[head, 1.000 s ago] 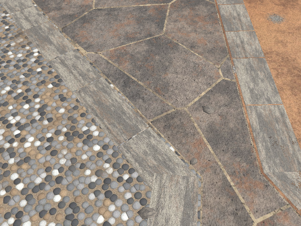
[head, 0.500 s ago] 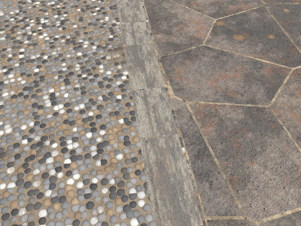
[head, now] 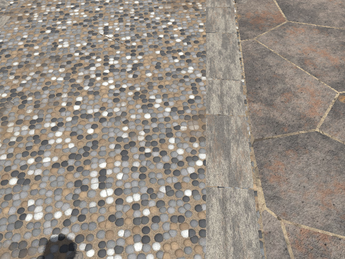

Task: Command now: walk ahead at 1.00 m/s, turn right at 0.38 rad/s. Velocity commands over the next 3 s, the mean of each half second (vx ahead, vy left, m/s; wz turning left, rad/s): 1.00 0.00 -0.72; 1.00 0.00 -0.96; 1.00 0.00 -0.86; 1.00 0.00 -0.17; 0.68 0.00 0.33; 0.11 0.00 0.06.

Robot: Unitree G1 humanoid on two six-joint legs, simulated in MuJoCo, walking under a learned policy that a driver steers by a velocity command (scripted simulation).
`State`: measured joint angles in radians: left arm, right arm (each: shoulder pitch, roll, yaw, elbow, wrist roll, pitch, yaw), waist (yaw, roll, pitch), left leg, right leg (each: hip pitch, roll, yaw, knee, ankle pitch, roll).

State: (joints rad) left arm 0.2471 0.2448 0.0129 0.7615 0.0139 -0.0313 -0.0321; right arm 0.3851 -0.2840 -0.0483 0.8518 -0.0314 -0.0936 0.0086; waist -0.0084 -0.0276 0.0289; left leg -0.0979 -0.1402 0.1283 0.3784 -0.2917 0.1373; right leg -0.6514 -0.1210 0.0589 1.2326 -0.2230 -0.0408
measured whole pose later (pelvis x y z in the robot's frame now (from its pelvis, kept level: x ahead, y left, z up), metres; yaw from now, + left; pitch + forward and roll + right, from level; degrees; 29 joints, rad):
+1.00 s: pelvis +0.87 -0.25 -0.01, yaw -52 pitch +2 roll +2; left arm -0.04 0.34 0.03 0.56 0.03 0.01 -0.10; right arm 0.53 -0.33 -0.05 0.88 -0.03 -0.11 0.00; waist -0.08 -0.05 0.01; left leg 0.16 0.01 0.26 0.22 -0.40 -0.05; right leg -0.81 -0.06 -0.08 0.95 -0.04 -0.12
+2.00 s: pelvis +1.25 -1.09 -0.03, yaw -81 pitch +2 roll +1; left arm -0.01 0.27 -0.02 0.66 0.06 -0.08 -0.03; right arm 0.52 -0.26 -0.03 0.94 -0.01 -0.07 0.00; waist -0.07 0.00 0.04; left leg 0.07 0.01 0.03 0.75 -0.43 0.04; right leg -0.56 0.03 -0.08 0.63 -0.10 -0.12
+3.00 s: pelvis +1.33 -1.65 +0.00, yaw -69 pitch +0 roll +1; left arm 0.15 0.22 0.03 0.90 0.01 -0.02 0.03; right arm 0.17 -0.23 -0.02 0.92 -0.01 0.00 -0.01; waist -0.01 0.02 0.01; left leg -0.24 -0.04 -0.03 0.52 -0.29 0.02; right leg -0.31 -0.01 0.04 0.54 -0.24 0.02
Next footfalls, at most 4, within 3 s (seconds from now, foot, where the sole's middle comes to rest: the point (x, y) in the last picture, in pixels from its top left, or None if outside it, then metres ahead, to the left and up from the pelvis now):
0.24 right None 0.42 -0.10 -0.77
0.66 left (194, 176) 0.87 -0.07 -0.77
1.12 right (283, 149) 1.01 -0.50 -0.77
1.52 left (326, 102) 1.33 -0.81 -0.77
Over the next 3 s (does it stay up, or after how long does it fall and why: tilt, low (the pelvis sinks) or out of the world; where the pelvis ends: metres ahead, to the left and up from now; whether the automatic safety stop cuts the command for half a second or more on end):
stays up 1.33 -1.65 0.00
